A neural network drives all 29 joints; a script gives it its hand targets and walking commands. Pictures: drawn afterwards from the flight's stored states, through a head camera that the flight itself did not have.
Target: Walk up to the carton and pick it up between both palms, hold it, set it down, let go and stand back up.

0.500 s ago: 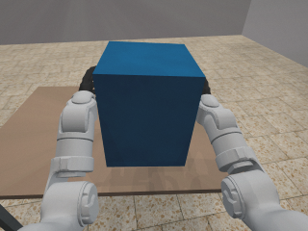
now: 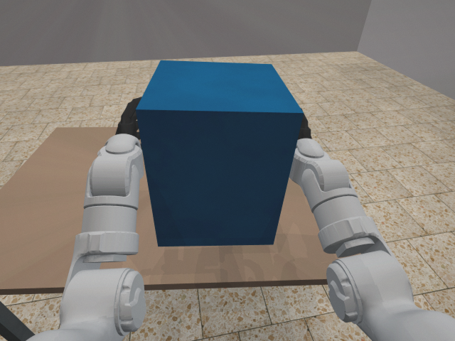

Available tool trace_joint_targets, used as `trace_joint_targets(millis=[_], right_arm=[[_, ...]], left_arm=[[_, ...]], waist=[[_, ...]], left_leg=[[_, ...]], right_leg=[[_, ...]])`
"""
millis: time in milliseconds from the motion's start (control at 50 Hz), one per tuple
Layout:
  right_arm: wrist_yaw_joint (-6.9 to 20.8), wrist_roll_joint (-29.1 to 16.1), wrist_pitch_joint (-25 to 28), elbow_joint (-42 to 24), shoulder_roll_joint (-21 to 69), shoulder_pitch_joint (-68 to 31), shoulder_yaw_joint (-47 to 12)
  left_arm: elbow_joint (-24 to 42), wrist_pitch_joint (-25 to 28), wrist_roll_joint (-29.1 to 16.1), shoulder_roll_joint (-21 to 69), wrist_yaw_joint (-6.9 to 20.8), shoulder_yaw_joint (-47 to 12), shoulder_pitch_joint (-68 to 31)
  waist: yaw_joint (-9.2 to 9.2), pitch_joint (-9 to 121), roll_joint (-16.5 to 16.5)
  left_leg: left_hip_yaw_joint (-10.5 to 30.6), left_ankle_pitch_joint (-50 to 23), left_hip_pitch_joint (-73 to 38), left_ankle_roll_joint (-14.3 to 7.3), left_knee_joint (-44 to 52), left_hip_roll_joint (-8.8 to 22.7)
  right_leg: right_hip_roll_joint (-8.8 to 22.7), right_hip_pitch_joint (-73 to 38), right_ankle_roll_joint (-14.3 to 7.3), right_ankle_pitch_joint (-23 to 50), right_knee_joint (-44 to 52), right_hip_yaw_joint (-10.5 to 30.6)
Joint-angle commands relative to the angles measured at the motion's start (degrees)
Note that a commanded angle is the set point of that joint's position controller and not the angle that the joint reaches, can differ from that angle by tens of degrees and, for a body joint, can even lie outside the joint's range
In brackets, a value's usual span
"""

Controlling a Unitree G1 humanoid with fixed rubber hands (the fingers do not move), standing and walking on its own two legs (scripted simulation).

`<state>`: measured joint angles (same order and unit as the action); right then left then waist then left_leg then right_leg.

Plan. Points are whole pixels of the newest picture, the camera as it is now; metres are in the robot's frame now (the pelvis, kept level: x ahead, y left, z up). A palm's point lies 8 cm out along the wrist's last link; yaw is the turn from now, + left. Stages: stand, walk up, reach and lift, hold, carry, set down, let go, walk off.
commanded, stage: hold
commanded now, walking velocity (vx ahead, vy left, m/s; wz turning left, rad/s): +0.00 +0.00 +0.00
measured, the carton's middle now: (216, 152) +0.37 -0.01 +0.20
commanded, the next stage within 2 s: none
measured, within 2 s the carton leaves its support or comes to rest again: neither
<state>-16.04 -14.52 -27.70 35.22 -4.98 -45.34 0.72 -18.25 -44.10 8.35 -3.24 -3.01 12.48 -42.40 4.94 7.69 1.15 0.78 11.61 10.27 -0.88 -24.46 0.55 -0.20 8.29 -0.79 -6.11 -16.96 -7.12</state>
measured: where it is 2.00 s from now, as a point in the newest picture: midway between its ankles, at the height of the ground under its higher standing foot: outside the picture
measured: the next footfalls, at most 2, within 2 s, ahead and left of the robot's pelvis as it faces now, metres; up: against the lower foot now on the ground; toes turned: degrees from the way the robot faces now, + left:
none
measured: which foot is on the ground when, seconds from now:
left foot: down 0.00-1.00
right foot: down 0.00-1.00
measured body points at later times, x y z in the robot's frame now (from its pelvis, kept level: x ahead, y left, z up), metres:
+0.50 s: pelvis +0.00 +0.00 +0.00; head -0.07 +0.01 +0.44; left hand +0.39 +0.14 +0.23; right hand +0.38 -0.16 +0.21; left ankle +0.02 +0.11 -0.75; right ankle +0.04 -0.11 -0.75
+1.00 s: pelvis +0.00 +0.00 +0.00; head -0.07 +0.01 +0.44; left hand +0.39 +0.14 +0.23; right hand +0.38 -0.16 +0.21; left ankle +0.02 +0.11 -0.75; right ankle +0.04 -0.11 -0.75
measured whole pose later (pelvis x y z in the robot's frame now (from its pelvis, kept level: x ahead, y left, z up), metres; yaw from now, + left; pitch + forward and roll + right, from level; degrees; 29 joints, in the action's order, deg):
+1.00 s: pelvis +0.00 +0.00 +0.00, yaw +0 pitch -3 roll -2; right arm -15.9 -14.6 -27.9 34.8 -5.0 -45.2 0.8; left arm -17.7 -44.4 8.4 -3.1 -3.4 12.5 -42.3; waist 4.9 7.7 1.2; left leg 0.8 11.6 10.3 -0.9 -24.6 0.6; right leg -0.2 8.2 -0.8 -6.0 -16.9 -7.1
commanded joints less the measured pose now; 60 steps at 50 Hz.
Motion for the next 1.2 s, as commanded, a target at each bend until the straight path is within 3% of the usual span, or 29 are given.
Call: trace_joint_targets(millis=[0, 40, 80, 120, 160, 220, 300, 420, 440, 540, 580, 600, 620, 660, 720, 740, 760, 780, 800, 820, 840, 860, 920, 1000, 1020, 1080, 1100, 1140, 1180], right_arm=[[8.97, -11.09, 3.81, -28.27, 40.14, -58.02, -22.57], [8.76, -11.22, 4.06, -30.28, 39.87, -58.31, -22.69], [8.21, -10.94, 3.43, -31.30, 40.04, -58.83, -22.87], [9.19, -9.07, 3.66, -26.27, 39.90, -60.13, -20.32], [9.71, -8.26, 3.92, -26.27, 40.28, -60.61, -18.90], [9.70, -9.48, 3.63, -24.99, 39.14, -57.82, -19.95], [9.12, -10.45, 4.10, -30.51, 39.97, -60.11, -22.06], [8.95, -9.10, 2.99, -24.68, 40.80, -60.14, -21.20], [8.82, -9.89, 4.03, -30.44, 41.04, -60.11, -21.82], [8.62, -10.53, 3.73, -31.24, 39.83, -61.25, -22.13], [9.26, -7.87, 2.71, -21.68, 38.29, -57.74, -18.60], [9.51, -9.01, 4.23, -29.32, 40.93, -61.29, -21.03], [9.19, -9.82, 3.39, -26.17, 40.29, -58.44, -21.12], [8.83, -9.97, 2.95, -26.10, 39.53, -58.41, -21.27], [9.26, -9.39, 3.61, -27.11, 41.07, -60.34, -20.49], [9.40, -9.72, 3.61, -27.39, 40.90, -59.39, -21.49], [9.26, -9.34, 2.55, -23.01, 39.15, -58.88, -21.24], [9.34, -9.67, 3.96, -28.36, 40.82, -62.43, -21.87], [9.28, -9.65, 3.60, -27.33, 40.18, -60.13, -21.09], [9.35, -9.62, 3.58, -27.51, 41.38, -59.24, -22.23], [9.26, -8.98, 2.64, -25.33, 39.92, -58.51, -20.67], [9.35, -10.26, 4.25, -30.37, 40.20, -60.94, -20.65], [9.01, -9.77, 3.55, -27.66, 39.50, -58.80, -21.63], [8.50, -11.58, 4.42, -34.35, 40.72, -60.43, -24.13], [8.79, -10.91, 3.52, -29.20, 39.67, -58.78, -22.59], [9.04, -9.86, 3.26, -25.87, 40.11, -55.51, -22.03], [9.18, -9.41, 3.03, -24.09, 38.64, -58.63, -20.79], [9.32, -10.58, 4.32, -30.09, 40.63, -60.95, -22.00], [9.04, -9.39, 2.86, -25.38, 39.01, -56.59, -20.20]], left_arm=[[14.84, 4.49, -4.66, 42.21, 7.68, -22.47, -42.14], [15.93, 4.23, -5.47, 41.64, 7.75, -23.62, -43.59], [12.58, 3.62, -3.92, 40.41, 8.02, -20.48, -41.02], [10.97, 4.07, -3.84, 41.19, 7.94, -21.00, -45.65], [11.26, 4.73, -5.37, 42.44, 7.55, -21.75, -47.60], [11.95, 4.48, -5.36, 42.41, 7.52, -22.41, -44.53], [12.16, 4.22, -4.52, 42.23, 7.72, -22.18, -41.00], [9.84, 4.26, -3.44, 40.17, 8.11, -18.90, -45.58], [13.21, 4.08, -4.72, 41.90, 7.85, -21.43, -42.74], [11.72, 4.13, -4.60, 41.82, 7.40, -22.08, -44.10], [8.04, 3.22, -2.88, 40.54, 7.99, -19.41, -43.06], [12.28, 4.51, -4.57, 42.65, 7.89, -21.84, -44.49], [12.72, 4.49, -4.68, 41.47, 7.60, -21.59, -44.44], [11.57, 3.79, -4.09, 40.36, 7.69, -21.46, -45.10], [11.91, 4.49, -3.81, 41.31, 7.87, -19.98, -44.20], [13.85, 4.69, -5.33, 41.71, 7.55, -22.21, -45.94], [8.74, 4.29, -2.84, 39.36, 7.39, -18.84, -44.73], [9.35, 4.69, -3.92, 41.39, 7.63, -19.73, -44.31], [10.07, 4.32, -3.80, 41.51, 7.58, -20.12, -44.40], [11.85, 4.67, -4.43, 41.36, 7.48, -20.69, -43.76], [8.90, 4.20, -3.65, 39.52, 7.53, -20.09, -42.79], [11.34, 4.15, -4.87, 42.67, 7.69, -21.43, -42.18], [10.76, 4.30, -4.00, 41.30, 7.73, -20.86, -41.81], [15.85, 5.08, -6.41, 42.42, 7.12, -24.59, -42.33], [15.35, 5.01, -5.17, 41.77, 6.79, -24.10, -45.34], [14.07, 4.29, -4.82, 40.97, 7.61, -22.69, -42.20], [9.12, 3.52, -3.03, 39.80, 7.95, -19.57, -43.06], [12.89, 4.17, -4.72, 41.56, 7.59, -21.73, -42.73], [11.06, 4.02, -3.74, 39.90, 7.88, -21.06, -42.49]], waist=[[-4.52, 26.10, 0.62], [-4.50, 26.30, 0.06], [-5.20, 24.88, -2.22], [-5.26, 21.98, 0.69], [-4.08, 22.09, -0.86], [-3.46, 22.16, 0.87], [-4.86, 25.86, -0.98], [-5.12, 20.42, -2.85], [-5.00, 25.47, -1.24], [-5.19, 23.96, -0.35], [-4.41, 18.98, -0.30], [-5.40, 26.45, -2.26], [-3.79, 24.23, -1.71], [-4.44, 21.77, 1.23], [-5.44, 24.35, -1.99], [-4.25, 25.55, -0.42], [-5.50, 18.50, -1.89], [-5.86, 24.09, -2.53], [-5.49, 22.83, -0.28], [-6.41, 23.98, -1.75], [-4.48, 20.47, -2.23], [-5.44, 25.03, -0.24], [-4.63, 21.33, -1.34], [-4.42, 28.94, -0.48], [-4.45, 25.98, 1.58], [-3.17, 22.98, -0.57], [-4.79, 20.11, -1.36], [-4.99, 25.57, 0.02], [-3.82, 20.39, 0.23]], left_leg=[[3.02, -21.57, -11.47, 1.74, 3.21, -2.38], [3.01, -21.95, -10.71, 2.42, 2.55, -2.42], [2.69, -18.95, -8.80, 0.72, 3.39, -2.90], [2.51, -12.88, -8.37, 1.10, 5.17, -2.08], [2.74, -9.52, -6.34, 0.74, 6.06, -1.62], [3.35, -14.51, -8.05, 1.68, 4.98, -2.05], [3.25, -18.40, -9.94, 1.20, 4.19, -2.16], [2.29, -12.36, -7.08, -0.11, 4.97, -2.42], [2.61, -16.98, -8.47, 0.82, 4.52, -2.47], [3.04, -16.80, -9.22, 1.44, 3.86, -2.14], [2.42, -11.00, -7.89, 0.56, 6.05, -2.28], [3.03, -14.44, -8.89, 0.72, 5.16, -1.92], [2.32, -16.15, -9.10, 0.62, 4.36, -2.49], [2.40, -14.97, -8.61, 1.30, 4.53, -2.68], [2.74, -14.27, -7.87, 0.51, 4.96, -2.17], [2.64, -15.35, -8.52, 0.97, 4.32, -2.43], [2.31, -12.77, -7.40, 0.63, 5.39, -2.60], [2.82, -13.69, -8.39, 0.31, 4.89, -2.71], [2.51, -13.84, -7.52, 0.70, 4.46, -2.28], [2.52, -16.38, -8.61, 0.34, 4.73, -2.47], [2.84, -13.64, -8.29, 0.73, 5.36, -2.33], [3.02, -14.31, -9.01, 1.12, 5.07, -2.47], [2.68, -17.56, -8.98, 0.82, 4.69, -2.48], [3.25, -22.64, -11.84, 1.85, 2.54, -2.69], [3.23, -19.12, -10.99, 2.00, 3.20, -2.15], [2.98, -17.55, -11.04, 1.36, 4.38, -2.25], [2.47, -13.58, -9.11, 0.42, 5.59, -2.26], [2.43, -17.89, -9.56, 0.96, 4.13, -2.63], [2.98, -15.90, -8.95, 1.49, 4.77, -2.06]], right_leg=[[-4.81, -15.64, 2.78, 9.95, 0.10, 4.69], [-4.94, -15.23, 3.19, 10.26, -0.04, 4.68], [-4.50, -16.15, 3.52, 9.37, 0.80, 5.49], [-4.11, -12.85, 2.81, 2.31, 1.00, 5.01], [-4.25, -11.42, 2.64, -0.36, 1.20, 4.72], [-4.35, -12.23, 2.20, 4.07, 0.89, 5.05], [-4.40, -14.59, 2.90, 8.15, 0.42, 4.89], [-3.54, -14.34, 3.13, 3.55, 1.14, 5.77], [-3.87, -15.32, 3.20, 8.06, 0.54, 5.37], [-4.27, -13.70, 3.14, 5.91, 0.59, 5.23], [-3.73, -11.91, 2.58, 0.85, 1.81, 5.05], [-4.00, -14.69, 3.01, 4.62, 0.71, 5.19], [-3.91, -14.68, 3.25, 7.55, 0.81, 5.70], [-3.71, -14.24, 3.14, 6.15, 0.79, 5.71], [-4.34, -14.74, 3.12, 5.16, 1.16, 5.11], [-4.24, -14.76, 2.79, 5.89, 0.38, 5.04], [-3.97, -12.20, 3.10, 2.75, 1.29, 5.19], [-4.17, -13.74, 3.08, 4.07, 1.24, 5.06], [-3.96, -13.87, 2.84, 4.61, 0.54, 5.44], [-4.16, -13.94, 3.33, 6.01, 0.70, 5.22], [-4.00, -13.03, 2.98, 3.90, 1.48, 5.55], [-4.53, -13.23, 2.44, 3.92, 0.98, 5.18], [-4.15, -14.23, 3.27, 7.04, 0.97, 4.97], [-4.88, -15.35, 3.27, 12.01, -0.10, 5.03], [-4.31, -13.69, 3.06, 7.49, 0.61, 5.40], [-4.86, -14.02, 2.50, 6.38, 0.87, 4.77], [-3.91, -12.46, 2.70, 2.30, 1.87, 5.45], [-4.18, -15.70, 3.04, 8.06, 0.28, 4.98], [-4.03, -13.57, 2.83, 6.25, 1.20, 5.35]])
